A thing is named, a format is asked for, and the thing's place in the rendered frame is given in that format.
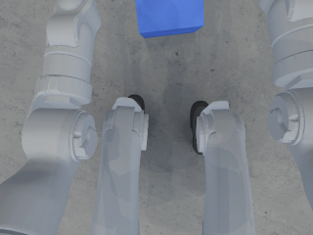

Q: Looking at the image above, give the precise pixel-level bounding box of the left robot upper arm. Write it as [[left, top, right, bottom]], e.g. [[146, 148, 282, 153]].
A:
[[0, 108, 98, 235]]

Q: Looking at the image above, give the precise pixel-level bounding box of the robot right forearm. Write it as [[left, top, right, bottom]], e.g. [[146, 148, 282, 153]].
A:
[[257, 0, 313, 90]]

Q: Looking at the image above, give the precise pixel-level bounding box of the carton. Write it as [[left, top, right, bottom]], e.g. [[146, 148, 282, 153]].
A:
[[135, 0, 204, 38]]

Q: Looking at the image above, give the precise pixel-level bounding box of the robot left forearm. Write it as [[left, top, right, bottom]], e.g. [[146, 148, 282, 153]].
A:
[[22, 0, 102, 150]]

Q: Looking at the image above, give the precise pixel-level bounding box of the right robot upper arm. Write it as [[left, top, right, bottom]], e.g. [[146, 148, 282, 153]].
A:
[[267, 87, 313, 211]]

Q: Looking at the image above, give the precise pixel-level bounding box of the left robot shin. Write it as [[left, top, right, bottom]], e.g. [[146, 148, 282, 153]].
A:
[[102, 97, 142, 140]]

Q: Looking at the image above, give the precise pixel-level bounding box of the robot shin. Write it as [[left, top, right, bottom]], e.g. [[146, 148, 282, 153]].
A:
[[102, 97, 142, 140], [200, 100, 246, 140]]

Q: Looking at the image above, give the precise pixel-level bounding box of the right robot shin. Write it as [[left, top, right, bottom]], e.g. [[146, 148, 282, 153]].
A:
[[200, 100, 246, 140]]

